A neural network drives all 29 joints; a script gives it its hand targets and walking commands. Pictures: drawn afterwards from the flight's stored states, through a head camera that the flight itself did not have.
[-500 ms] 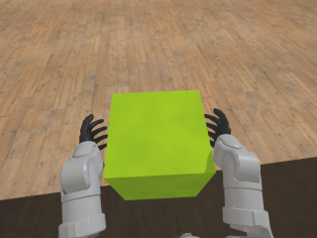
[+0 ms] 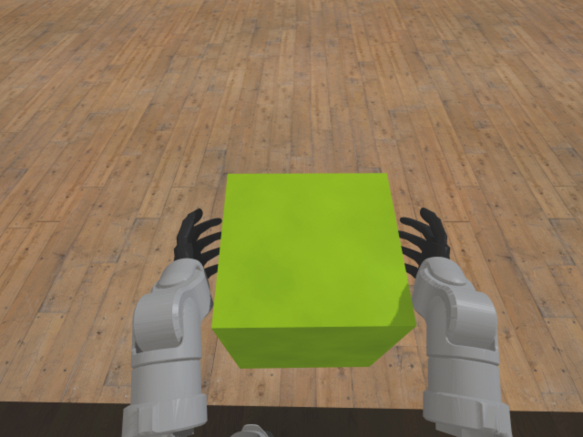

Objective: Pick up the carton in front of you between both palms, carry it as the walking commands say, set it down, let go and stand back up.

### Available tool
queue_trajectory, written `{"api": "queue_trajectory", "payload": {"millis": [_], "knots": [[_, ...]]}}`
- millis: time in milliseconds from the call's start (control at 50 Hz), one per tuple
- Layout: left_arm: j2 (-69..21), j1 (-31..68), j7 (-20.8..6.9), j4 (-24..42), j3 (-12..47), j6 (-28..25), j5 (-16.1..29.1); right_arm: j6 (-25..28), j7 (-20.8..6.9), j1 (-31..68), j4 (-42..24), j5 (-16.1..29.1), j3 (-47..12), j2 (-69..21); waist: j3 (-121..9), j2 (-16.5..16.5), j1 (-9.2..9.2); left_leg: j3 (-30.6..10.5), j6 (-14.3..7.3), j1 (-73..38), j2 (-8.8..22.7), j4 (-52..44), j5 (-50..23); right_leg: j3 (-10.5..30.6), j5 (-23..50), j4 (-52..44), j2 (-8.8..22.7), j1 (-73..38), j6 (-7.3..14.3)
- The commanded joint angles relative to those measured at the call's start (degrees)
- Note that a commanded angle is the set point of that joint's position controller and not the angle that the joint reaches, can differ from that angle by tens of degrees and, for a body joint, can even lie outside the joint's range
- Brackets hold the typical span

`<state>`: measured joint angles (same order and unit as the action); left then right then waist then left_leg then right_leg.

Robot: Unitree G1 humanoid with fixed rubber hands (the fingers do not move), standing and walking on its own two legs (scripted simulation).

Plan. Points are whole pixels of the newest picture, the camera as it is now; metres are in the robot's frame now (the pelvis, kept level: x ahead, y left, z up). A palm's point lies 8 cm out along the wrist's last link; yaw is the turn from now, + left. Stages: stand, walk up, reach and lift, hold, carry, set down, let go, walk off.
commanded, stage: carry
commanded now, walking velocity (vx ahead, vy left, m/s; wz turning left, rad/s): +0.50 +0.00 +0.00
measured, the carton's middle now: (306, 280) +0.35 +0.02 +0.02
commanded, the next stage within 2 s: none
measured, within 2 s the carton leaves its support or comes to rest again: neither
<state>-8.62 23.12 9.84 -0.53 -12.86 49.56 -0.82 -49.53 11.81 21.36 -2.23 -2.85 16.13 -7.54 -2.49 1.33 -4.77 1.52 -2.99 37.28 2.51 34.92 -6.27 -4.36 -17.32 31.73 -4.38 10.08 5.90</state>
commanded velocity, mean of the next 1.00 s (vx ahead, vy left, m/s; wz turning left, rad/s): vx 0.50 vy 0.00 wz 0.00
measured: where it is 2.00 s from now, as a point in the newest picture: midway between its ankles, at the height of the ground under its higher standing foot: (306, 210)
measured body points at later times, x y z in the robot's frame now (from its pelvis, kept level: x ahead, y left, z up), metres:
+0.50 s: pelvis +0.31 +0.03 -0.05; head +0.35 +0.04 +0.40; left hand +0.67 +0.17 +0.03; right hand +0.65 -0.14 +0.03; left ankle +0.21 +0.08 -0.77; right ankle +0.45 -0.11 -0.74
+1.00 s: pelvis +0.63 +0.02 -0.07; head +0.66 +0.01 +0.38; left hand +0.97 +0.18 +0.01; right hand +0.97 -0.13 +0.01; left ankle +0.75 +0.16 -0.77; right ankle +0.55 -0.06 -0.80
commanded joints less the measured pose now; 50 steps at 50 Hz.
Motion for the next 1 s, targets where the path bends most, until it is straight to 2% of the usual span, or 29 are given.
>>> {"api": "queue_trajectory", "payload": {"millis": [0,40,60,80,100,120,140,160,180,200,220,260,360,500,540,560,580,600,620,640,660,680,700,720,740,780,840,900,980], "knots": [[-38.9,29.8,0.9,5.9,33.9,-0.3,8.3,-0.4,0.1,30.8,-3.0,6.0,-33.0,-38.0,-17.1,-6.5,-2.16,4.1,-1.3,-5.3,-3.9,-10.1,-9.4,8.4,35.2,0.4,9.8,-14.4,2.4],[-37.8,29.4,1.6,4.9,33.4,0.9,7.8,-1.7,0.5,29.5,-2.2,5.4,-31.4,-35.6,-16.9,-7.2,0.11,4.6,-2.1,-14.4,-4.0,-13.0,-9.5,7.7,37.2,6.8,9.7,-11.3,1.5],[-37.4,29.8,1.8,4.4,33.2,1.6,7.6,-2.4,0.7,28.0,-1.1,4.9,-30.3,-34.3,-18.6,-5.7,2.51,5.2,-2.4,-22.3,-4.0,-14.3,-9.2,6.1,37.6,14.1,8.6,-8.6,0.5],[-36.4,30.6,2.1,4.1,32.7,2.4,7.6,-3.1,0.9,27.4,-0.3,4.3,-28.9,-32.7,-20.7,-1.7,4.64,2.8,-1.9,-31.9,-0.2,-11.7,-12.7,4.3,28.1,23.9,7.1,-1.6,-0.7],[-35.6,31.3,2.6,4.0,31.8,3.2,7.4,-3.7,1.4,26.1,1.1,3.9,-27.6,-31.2,-24.4,4.1,4.36,-8.2,-3.1,-44.4,10.5,-0.7,-32.6,2.6,2.5,35.6,5.1,11.3,-2.7],[-36.1,30.1,2.6,1.3,31.4,4.3,7.6,-4.1,2.2,27.1,1.7,2.5,-26.6,-28.6,-33.4,17.2,8.16,-30.1,-15.7,-61.2,22.2,-1.4,-27.4,4.0,-19.0,53.4,-2.0,29.0,-5.6],[-36.0,32.2,2.9,4.2,31.3,4.4,8.9,-4.5,2.4,26.8,2.0,4.4,-27.5,-31.6,-33.3,12.8,8.81,-36.5,-16.8,-59.0,21.3,-5.5,-2.3,7.1,-18.1,54.9,0.9,35.1,-4.0],[-37.5,36.8,3.0,5.8,30.8,4.4,9.4,-4.3,2.0,31.4,0.1,6.2,-28.9,-34.9,-27.5,6.8,8.99,-33.8,-15.3,-51.3,17.5,-9.0,7.3,7.0,-15.6,52.0,2.0,36.6,-3.4],[-39.2,37.1,3.0,4.3,29.9,4.3,8.8,-4.2,1.3,34.6,-0.7,8.0,-30.7,-37.5,-23.9,0.4,8.2,-30.5,-13.3,-44.2,15.7,-11.3,9.5,6.7,-11.9,47.5,3.9,35.2,-3.4],[-40.0,36.9,2.8,3.0,28.9,4.1,7.7,-3.8,0.6,38.3,-2.2,9.7,-32.9,-39.9,-22.0,-0.3,6.99,-27.5,-12.9,-38.6,15.0,-11.8,6.9,6.9,-9.4,43.0,5.5,33.4,-3.4],[-40.9,36.5,2.6,2.0,28.2,3.7,6.7,-3.3,-0.1,41.1,-2.8,11.1,-34.3,-42.1,-21.2,-0.2,5.92,-24.5,-11.8,-34.1,13.9,-12.9,7.5,7.2,-8.0,39.2,6.8,30.4,-3.6],[-41.9,35.2,2.1,1.4,28.3,3.0,5.1,-2.5,-1.1,41.5,-2.4,12.0,-35.7,-44.3,-21.7,2.3,5.82,-20.3,-11.1,-32.2,12.5,-13.6,4.5,6.0,-5.0,34.1,7.7,28.7,-4.6],[-42.3,33.2,1.8,2.5,29.3,1.3,4.1,-1.1,-1.9,38.1,-2.4,12.0,-37.0,-45.4,-22.1,3.9,8.02,-12.6,-8.6,-41.9,9.7,-10.0,-20.3,3.3,7.1,23.0,7.2,35.7,-5.1],[-38.5,30.2,2.0,4.1,30.0,1.5,3.8,-1.1,-1.1,32.6,-2.4,10.5,-36.5,-41.6,-17.5,3.7,11.23,-6.1,-6.0,-46.1,4.2,-7.0,-22.1,-2.9,22.2,0.6,2.7,31.1,-2.7],[-37.6,29.0,2.1,3.2,29.2,2.0,3.1,-1.5,-0.9,31.4,-1.2,10.1,-36.3,-40.9,-16.9,5.1,10.03,-4.6,-4.8,-43.0,4.0,-4.3,-22.8,-4.0,26.5,-6.1,1.1,22.2,-1.1],[-37.0,27.8,2.2,2.2,28.7,2.2,2.8,-1.7,-0.7,31.2,-0.8,9.9,-36.3,-40.9,-18.5,5.9,8.23,-3.5,-3.7,-41.4,3.8,0.1,-24.2,-4.6,27.5,-7.7,0.4,14.9,-0.5],[-36.6,26.4,2.3,1.4,28.0,2.4,2.3,-2.0,-0.6,31.4,-0.3,9.8,-36.2,-40.9,-20.8,4.7,5.13,-0.8,-2.3,-37.9,3.1,8.2,-23.1,-5.4,29.4,-10.6,0.8,4.9,-0.2],[-36.4,26.1,2.2,0.9,27.3,2.6,1.6,-2.3,-0.5,32.1,0.1,9.5,-35.8,-40.6,-24.4,2.5,2.57,0.6,-1.2,-28.7,2.1,18.6,-11.2,-0.6,30.4,-7.4,5.1,-8.4,0.3],[-34.6,26.3,2.5,0.0,26.4,2.7,1.0,-2.7,-0.5,33.3,0.5,9.3,-35.5,-41.4,-31.7,-9.2,2.71,1.4,1.6,-12.1,-1.3,35.2,21.2,18.2,50.9,4.3,22.3,-27.3,7.3],[-34.3,25.1,2.9,-1.0,26.2,2.8,1.4,-3.1,-0.5,30.7,1.5,9.3,-35.5,-41.3,-36.2,-16.4,-0.5,-1.2,3.9,3.6,-8.3,50.4,41.6,35.9,39.3,-1.1,28.2,-36.7,15.6],[-36.7,24.6,2.7,-1.0,27.0,2.7,2.6,-3.0,-0.3,31.6,0.5,9.3,-35.2,-41.5,-34.8,-11.9,-0.66,-4.4,1.8,9.5,-4.9,53.1,38.3,37.5,19.0,-4.9,26.7,-33.3,15.5],[-40.4,27.9,2.2,-0.3,28.5,2.3,4.2,-2.7,-0.1,34.1,0.2,8.9,-33.8,-42.8,-30.4,-6.7,0.02,-4.9,0.9,10.5,-2.9,50.0,35.0,34.8,13.2,-7.7,23.7,-26.6,12.5],[-43.5,32.4,1.4,1.7,30.9,1.8,6.4,-2.3,-0.1,34.8,0.5,7.9,-32.5,-43.8,-26.2,-2.2,1.1,-4.1,0.8,9.6,-1.0,46.2,32.8,30.8,16.2,-9.0,23.0,-19.8,10.5],[-45.6,36.0,0.5,3.6,33.2,1.0,8.0,-1.8,-0.2,35.1,0.9,7.0,-32.1,-44.7,-24.7,-0.8,2.33,-4.3,0.8,7.1,0.6,42.3,31.4,28.0,15.4,-9.8,22.1,-14.3,9.3],[-46.9,38.2,-0.1,4.9,34.4,0.3,9.3,-1.3,-0.4,34.9,1.2,6.3,-32.5,-45.8,-24.5,-1.2,3.19,-4.0,0.9,4.1,1.3,39.2,29.8,25.5,12.2,-11.0,20.6,-10.4,8.1],[-47.2,39.1,-0.8,6.1,35.9,-0.6,10.6,-0.2,-0.6,34.1,0.9,5.6,-32.5,-45.5,-23.5,-4.7,3.85,-2.2,1.6,2.7,2.0,33.2,27.2,20.6,12.2,-12.7,19.0,-7.3,7.9],[-45.3,35.6,-0.8,5.9,35.9,-1.2,10.5,0.8,-0.4,32.6,-0.4,5.8,-33.3,-44.0,-22.3,-6.0,3.67,0.0,2.9,2.6,2.8,21.1,22.4,15.4,20.5,-14.1,18.3,-8.2,7.8],[-42.6,32.0,-0.1,6.1,34.7,-1.2,9.1,0.9,-0.3,31.6,-2.0,6.4,-34.4,-42.5,-21.1,-7.1,2.73,2.6,2.9,0.4,1.5,10.0,14.9,10.4,28.4,-13.6,16.2,-11.3,5.3],[-38.6,29.4,1.0,7.2,33.0,0.0,7.4,-0.4,-0.1,31.5,-3.7,7.6,-34.9,-39.9,-18.6,-8.5,1.46,5.8,2.4,-2.7,-1.2,-1.8,10.5,6.2,36.0,-11.4,14.5,-16.3,3.2]]}}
